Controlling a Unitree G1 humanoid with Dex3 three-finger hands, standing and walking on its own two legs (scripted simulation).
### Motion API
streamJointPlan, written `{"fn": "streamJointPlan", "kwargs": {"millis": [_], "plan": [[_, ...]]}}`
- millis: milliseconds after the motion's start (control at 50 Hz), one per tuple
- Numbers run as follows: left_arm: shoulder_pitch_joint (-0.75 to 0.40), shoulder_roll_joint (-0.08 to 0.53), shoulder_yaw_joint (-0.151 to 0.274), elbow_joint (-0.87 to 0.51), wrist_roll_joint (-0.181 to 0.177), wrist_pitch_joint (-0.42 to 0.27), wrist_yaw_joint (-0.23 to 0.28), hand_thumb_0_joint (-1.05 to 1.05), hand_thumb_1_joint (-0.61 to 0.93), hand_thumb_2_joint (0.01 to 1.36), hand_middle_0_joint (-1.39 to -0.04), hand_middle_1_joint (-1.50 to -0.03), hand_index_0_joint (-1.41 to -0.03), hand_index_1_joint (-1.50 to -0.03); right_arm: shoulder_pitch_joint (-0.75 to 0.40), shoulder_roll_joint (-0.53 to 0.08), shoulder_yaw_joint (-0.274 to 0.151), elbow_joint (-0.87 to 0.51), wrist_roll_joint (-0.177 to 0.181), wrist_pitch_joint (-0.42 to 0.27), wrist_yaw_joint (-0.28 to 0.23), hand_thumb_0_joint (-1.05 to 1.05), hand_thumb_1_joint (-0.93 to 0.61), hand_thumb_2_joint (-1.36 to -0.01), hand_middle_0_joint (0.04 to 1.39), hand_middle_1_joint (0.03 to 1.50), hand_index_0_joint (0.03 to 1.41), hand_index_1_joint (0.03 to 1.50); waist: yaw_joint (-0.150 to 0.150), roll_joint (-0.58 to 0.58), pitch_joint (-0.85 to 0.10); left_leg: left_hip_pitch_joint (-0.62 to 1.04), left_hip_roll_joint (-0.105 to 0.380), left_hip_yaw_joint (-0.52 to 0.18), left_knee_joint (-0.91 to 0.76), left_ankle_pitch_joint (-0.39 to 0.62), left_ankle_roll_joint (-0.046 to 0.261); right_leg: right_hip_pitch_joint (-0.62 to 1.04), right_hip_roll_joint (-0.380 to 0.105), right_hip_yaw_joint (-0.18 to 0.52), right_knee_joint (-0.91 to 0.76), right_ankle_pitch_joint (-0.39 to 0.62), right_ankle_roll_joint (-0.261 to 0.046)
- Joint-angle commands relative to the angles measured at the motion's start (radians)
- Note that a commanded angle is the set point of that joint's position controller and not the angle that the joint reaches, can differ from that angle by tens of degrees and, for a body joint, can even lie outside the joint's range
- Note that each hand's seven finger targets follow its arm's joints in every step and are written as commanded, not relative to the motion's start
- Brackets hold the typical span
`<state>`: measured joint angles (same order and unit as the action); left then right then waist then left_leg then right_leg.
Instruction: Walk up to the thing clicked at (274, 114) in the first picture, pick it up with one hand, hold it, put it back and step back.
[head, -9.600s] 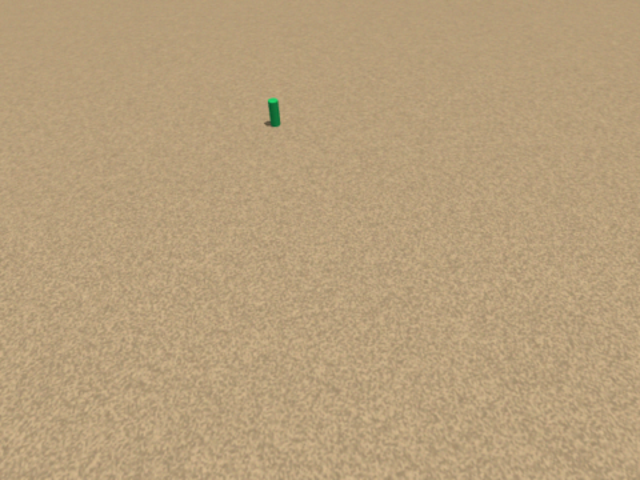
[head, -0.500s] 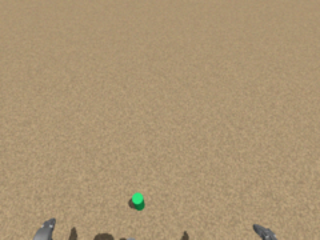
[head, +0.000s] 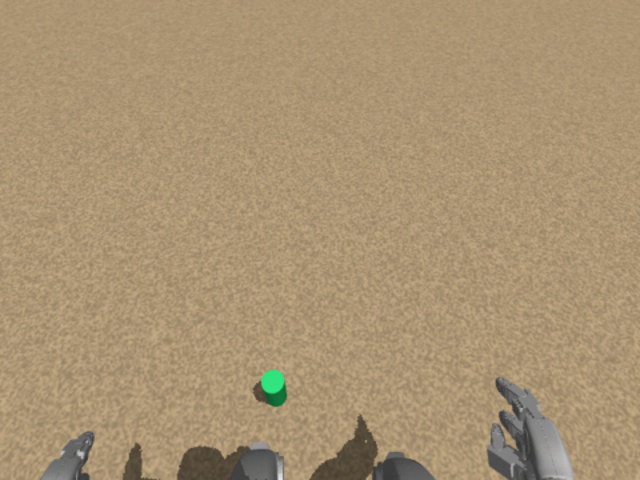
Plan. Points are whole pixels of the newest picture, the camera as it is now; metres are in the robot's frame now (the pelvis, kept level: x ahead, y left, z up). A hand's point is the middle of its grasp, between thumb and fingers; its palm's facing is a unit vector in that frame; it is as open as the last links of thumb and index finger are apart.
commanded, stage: go down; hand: left
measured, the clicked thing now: (274, 389) +0.39 +0.12 -0.61
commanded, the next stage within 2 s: none
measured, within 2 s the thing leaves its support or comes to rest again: neither
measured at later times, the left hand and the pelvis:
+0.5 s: hand (135, 423) +0.24 +0.30 -0.19, palm faces +0.06 -0.97 -0.22, open 17.5 cm; pelvis -0.03 +0.00 -0.10, yaw -2 degrees
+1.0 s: hand (149, 391) +0.30 +0.31 -0.26, palm faces +0.01 -0.99 -0.14, open 17.2 cm; pelvis -0.07 +0.00 -0.21, yaw -4 degrees
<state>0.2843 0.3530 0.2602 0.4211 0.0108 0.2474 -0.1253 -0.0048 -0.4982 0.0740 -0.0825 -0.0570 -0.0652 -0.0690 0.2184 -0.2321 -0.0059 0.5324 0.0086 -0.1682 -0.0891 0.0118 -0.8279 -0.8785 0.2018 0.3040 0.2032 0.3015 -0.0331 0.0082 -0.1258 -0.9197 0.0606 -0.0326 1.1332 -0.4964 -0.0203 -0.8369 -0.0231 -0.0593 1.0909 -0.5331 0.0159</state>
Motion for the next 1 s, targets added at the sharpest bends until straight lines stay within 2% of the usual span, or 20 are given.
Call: {"fn": "streamJointPlan", "kwargs": {"millis": [0,120,200,220,260,380,400,420,440,460,500,540,620,720,740,800,900,940,960,980], "plan": [[0.046,0.220,0.107,-0.178,-0.012,-0.046,0.000,0.000,-0.495,0.078,-0.069,-0.064,-0.061,-0.071,0.017,-0.156,-0.069,-0.134,-0.002,-0.055,-0.017,0.000,-0.836,-0.882,0.200,0.300,0.200,0.300,-0.002,0.085,-0.225,0.186,-0.032,0.014,-0.129,0.248,0.028,0.050,0.031,0.014,-0.118,0.240,-0.031],[-0.006,0.216,0.115,-0.173,-0.033,-0.088,-0.014,0.000,-0.492,0.068,-0.067,-0.048,-0.060,-0.053,0.007,-0.154,-0.066,-0.132,-0.006,-0.074,-0.019,0.000,-0.859,-0.888,0.200,0.299,0.200,0.299,-0.021,0.057,-0.210,0.100,-0.032,0.009,-0.070,0.187,0.035,-0.028,0.030,0.019,-0.077,0.194,-0.027],[-0.127,0.232,0.137,-0.089,-0.053,-0.185,-0.050,0.000,-0.498,0.066,-0.062,-0.054,-0.063,-0.052,0.010,-0.165,-0.068,-0.103,-0.012,-0.093,-0.012,0.000,-0.893,-0.894,0.200,0.299,0.200,0.299,-0.026,0.057,-0.240,0.018,-0.031,0.006,0.024,0.195,0.040,-0.123,0.026,0.028,0.024,0.198,-0.031],[-0.175,0.269,0.164,-0.088,-0.057,-0.217,-0.060,0.000,-0.524,0.069,-0.064,-0.067,-0.066,-0.064,0.008,-0.168,-0.068,-0.099,-0.013,-0.099,-0.010,0.000,-0.906,-0.897,0.200,0.299,0.200,0.299,-0.018,0.072,-0.246,-0.010,-0.032,0.008,0.047,0.182,0.041,-0.152,0.024,0.031,0.051,0.187,-0.033],[-0.250,0.265,0.147,-0.066,-0.061,-0.283,-0.089,0.000,-0.567,0.076,-0.071,-0.083,-0.074,-0.079,0.007,-0.179,-0.074,-0.090,-0.015,-0.106,-0.006,0.000,-0.918,-0.899,0.200,0.299,0.199,0.299,-0.026,0.082,-0.288,-0.032,-0.032,-0.002,0.080,0.155,0.038,-0.223,0.028,0.028,0.112,0.155,-0.038],[-0.301,0.339,0.236,0.064,-0.093,-0.412,-0.149,0.000,-0.607,0.000,-0.071,-0.007,-0.066,-0.007,-0.016,-0.216,-0.079,-0.076,-0.011,-0.090,0.014,0.000,-0.879,-0.891,0.200,0.299,0.200,0.299,0.026,0.118,-0.385,-0.118,-0.023,-0.045,0.152,0.058,0.025,-0.379,0.026,0.021,0.240,0.060,-0.045],[-0.289,0.322,0.228,0.090,-0.100,-0.424,-0.163,0.000,-0.567,0.000,-0.069,0.000,-0.063,0.000,-0.016,-0.214,-0.080,-0.077,-0.011,-0.084,0.017,0.000,-0.877,-0.891,0.200,0.299,0.200,0.299,0.025,0.107,-0.411,-0.134,-0.026,-0.040,0.181,0.079,0.026,-0.381,0.024,0.026,0.253,0.074,-0.045],[-0.290,0.359,0.267,0.108,-0.107,-0.436,-0.171,0.000,-0.560,0.000,-0.066,0.000,-0.058,-0.002,-0.008,-0.221,-0.080,-0.071,-0.009,-0.077,0.021,0.000,-0.874,-0.890,0.200,0.299,0.200,0.299,0.040,0.096,-0.449,-0.133,-0.027,-0.039,0.204,0.132,0.029,-0.376,0.026,0.023,0.270,0.108,-0.046],[-0.291,0.362,0.269,0.119,-0.110,-0.449,-0.183,0.000,-0.558,0.006,-0.061,0.000,-0.053,-0.002,-0.018,-0.219,-0.078,-0.065,-0.010,-0.071,0.026,0.000,-0.870,-0.890,0.200,0.299,0.200,0.299,0.049,0.103,-0.463,-0.151,-0.029,-0.030,0.229,0.147,0.030,-0.386,0.027,0.028,0.284,0.113,-0.048],[-0.320,0.347,0.252,0.140,-0.112,-0.459,-0.201,0.000,-0.555,0.001,-0.057,0.000,-0.049,0.000,-0.018,-0.227,-0.082,-0.059,-0.011,-0.066,0.028,0.000,-0.871,-0.890,0.200,0.299,0.200,0.299,0.033,0.102,-0.463,-0.159,-0.027,-0.036,0.246,0.162,0.031,-0.421,0.029,0.021,0.307,0.122,-0.049],[-0.366,0.405,0.302,0.147,-0.121,-0.490,-0.226,0.000,-0.539,0.007,-0.054,0.000,-0.046,0.000,-0.017,-0.236,-0.082,-0.043,-0.012,-0.059,0.034,0.000,-0.871,-0.891,0.200,0.299,0.200,0.299,0.042,0.100,-0.508,-0.171,-0.026,-0.036,0.295,0.208,0.036,-0.445,0.032,0.020,0.344,0.154,-0.050],[-0.429,0.404,0.304,0.167,-0.130,-0.522,-0.253,0.000,-0.529,0.021,-0.049,-0.003,-0.040,-0.005,-0.022,-0.240,-0.081,-0.026,-0.016,-0.053,0.040,0.000,-0.870,-0.892,0.200,0.299,0.200,0.299,0.030,0.106,-0.514,-0.206,-0.025,-0.039,0.340,0.215,0.038,-0.499,0.032,0.017,0.386,0.157,-0.051],[-0.578,0.454,0.327,0.165,-0.142,-0.584,-0.295,0.000,-0.481,0.042,-0.035,-0.006,-0.029,-0.007,-0.025,-0.240,-0.077,-0.010,-0.020,-0.044,0.045,0.000,-0.866,-0.892,0.200,0.299,0.200,0.299,0.017,0.113,-0.522,-0.299,-0.022,-0.041,0.382,0.058,0.039,-0.560,0.031,0.035,0.414,0.039,-0.049],[-0.684,0.516,0.351,0.241,-0.151,-0.630,-0.346,0.000,-0.438,0.062,-0.025,-0.008,-0.018,-0.008,-0.016,-0.255,-0.067,0.023,-0.027,-0.037,0.044,0.000,-0.865,-0.893,0.200,0.299,0.200,0.299,0.012,0.120,-0.548,-0.362,-0.020,-0.040,0.448,0.021,0.039,-0.620,0.031,0.041,0.463,0.004,-0.048],[-0.683,0.485,0.339,0.286,-0.156,-0.629,-0.357,0.000,-0.447,0.061,-0.025,-0.014,-0.021,-0.012,-0.010,-0.258,-0.064,0.031,-0.026,-0.036,0.045,0.000,-0.866,-0.893,0.200,0.299,0.200,0.299,0.002,0.117,-0.537,-0.360,-0.019,-0.047,0.455,0.018,0.038,-0.656,0.033,0.030,0.479,-0.001,-0.051],[-0.743,0.570,0.381,0.272,-0.160,-0.645,-0.377,0.000,-0.448,0.081,-0.023,-0.025,-0.017,-0.026,-0.013,-0.264,-0.059,0.033,-0.027,-0.029,0.046,0.000,-0.864,-0.894,0.200,0.299,0.200,0.299,0.023,0.118,-0.572,-0.426,-0.020,-0.034,0.489,-0.027,0.038,-0.645,0.033,0.045,0.491,-0.042,-0.049],[-0.788,0.565,0.378,0.323,-0.171,-0.651,-0.412,0.000,-0.445,0.083,-0.011,-0.028,-0.011,-0.024,-0.019,-0.270,-0.050,0.047,-0.024,-0.023,0.049,0.000,-0.868,-0.894,0.201,0.300,0.200,0.300,0.013,0.128,-0.545,-0.480,-0.018,-0.046,0.518,-0.098,0.036,-0.738,0.037,0.022,0.549,-0.090,-0.055],[-0.785,0.621,0.419,0.316,-0.177,-0.653,-0.419,0.000,-0.440,0.089,-0.014,-0.035,-0.012,-0.032,-0.018,-0.280,-0.047,0.039,-0.022,-0.023,0.048,0.000,-0.866,-0.894,0.200,0.300,0.200,0.300,0.026,0.121,-0.593,-0.494,-0.020,-0.037,0.548,-0.055,0.037,-0.704,0.037,0.024,0.564,-0.056,-0.053],[-0.794,0.605,0.403,0.322,-0.182,-0.656,-0.427,0.000,-0.455,0.095,-0.011,-0.040,-0.011,-0.036,-0.014,-0.275,-0.040,0.049,-0.021,-0.022,0.051,0.000,-0.868,-0.895,0.201,0.300,0.200,0.300,0.016,0.124,-0.580,-0.508,-0.021,-0.040,0.557,-0.047,0.037,-0.717,0.038,0.017,0.581,-0.050,-0.054],[-0.794,0.623,0.428,0.315,-0.186,-0.658,-0.429,0.000,-0.465,0.089,-0.014,-0.042,-0.014,-0.038,-0.008,-0.280,-0.042,0.043,-0.022,-0.022,0.052,0.000,-0.870,-0.896,0.201,0.300,0.200,0.300,0.023,0.111,-0.612,-0.510,-0.022,-0.032,0.580,0.005,0.041,-0.696,0.038,0.018,0.589,-0.009,-0.051]]}}
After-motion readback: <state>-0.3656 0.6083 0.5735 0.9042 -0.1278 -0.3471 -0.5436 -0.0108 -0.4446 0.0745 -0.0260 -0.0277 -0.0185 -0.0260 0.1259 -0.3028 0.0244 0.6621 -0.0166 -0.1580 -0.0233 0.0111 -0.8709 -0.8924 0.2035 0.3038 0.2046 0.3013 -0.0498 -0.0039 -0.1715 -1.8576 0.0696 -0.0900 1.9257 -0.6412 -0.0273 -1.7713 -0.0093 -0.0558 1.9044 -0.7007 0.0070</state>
